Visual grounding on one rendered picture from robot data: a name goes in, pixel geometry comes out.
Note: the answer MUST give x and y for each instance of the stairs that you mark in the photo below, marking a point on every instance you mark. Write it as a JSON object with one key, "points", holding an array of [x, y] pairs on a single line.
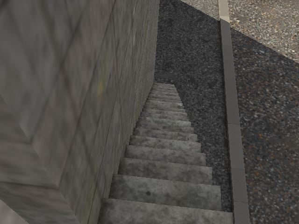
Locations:
{"points": [[163, 177]]}

